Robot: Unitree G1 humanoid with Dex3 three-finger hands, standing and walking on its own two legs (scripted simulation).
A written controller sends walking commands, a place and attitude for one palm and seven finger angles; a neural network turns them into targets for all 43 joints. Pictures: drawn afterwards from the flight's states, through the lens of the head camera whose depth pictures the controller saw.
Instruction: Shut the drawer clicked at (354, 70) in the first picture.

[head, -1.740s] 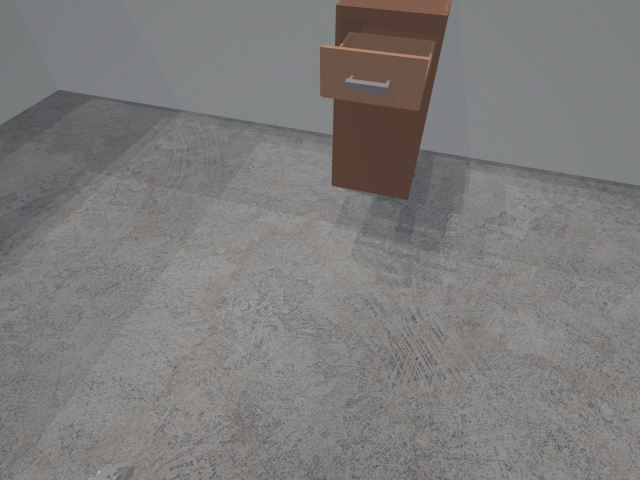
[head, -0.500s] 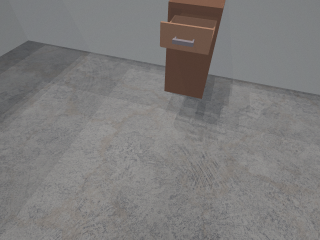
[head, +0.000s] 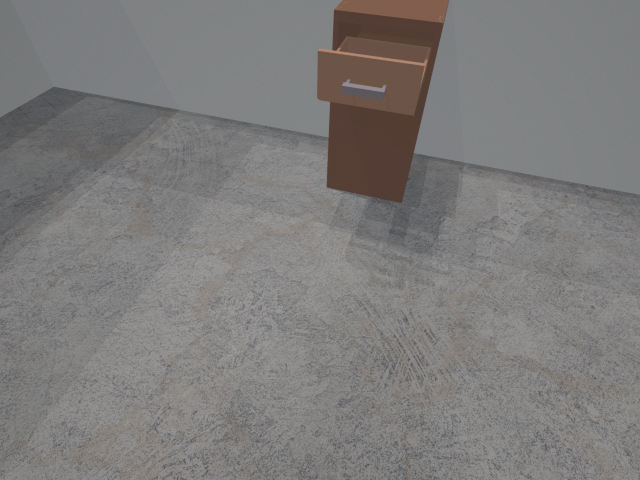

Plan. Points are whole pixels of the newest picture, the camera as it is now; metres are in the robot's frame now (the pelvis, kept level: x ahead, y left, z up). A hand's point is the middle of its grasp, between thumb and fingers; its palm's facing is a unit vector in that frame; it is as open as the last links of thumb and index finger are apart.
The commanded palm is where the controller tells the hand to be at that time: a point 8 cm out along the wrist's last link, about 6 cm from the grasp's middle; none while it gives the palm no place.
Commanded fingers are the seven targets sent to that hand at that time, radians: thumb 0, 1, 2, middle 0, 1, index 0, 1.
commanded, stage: walk to a spot facing it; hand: left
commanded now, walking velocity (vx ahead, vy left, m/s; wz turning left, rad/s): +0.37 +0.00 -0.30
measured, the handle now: (364, 87) +1.24 -0.06 -0.08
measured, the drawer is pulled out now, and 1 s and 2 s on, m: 0.28 0.28 0.28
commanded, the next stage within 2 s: turn to face it in 1.22 s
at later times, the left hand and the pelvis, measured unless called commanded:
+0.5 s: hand out of the picture +0.09 +0.12 -0.17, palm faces -0.04 -0.98 -0.17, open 7.4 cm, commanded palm none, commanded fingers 0.00 0.90 0.90 -0.20 -0.30 -0.20 -0.30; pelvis +0.15 -0.04 +0.00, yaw -7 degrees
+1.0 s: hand (266, 304) +0.47 +0.14 -0.18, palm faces -0.14 -0.98 -0.16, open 7.4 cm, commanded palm none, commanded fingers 0.00 0.90 0.90 -0.20 -0.30 -0.20 -0.30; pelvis +0.38 -0.03 -0.01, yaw -13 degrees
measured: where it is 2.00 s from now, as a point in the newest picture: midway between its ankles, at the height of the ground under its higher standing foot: (377, 351)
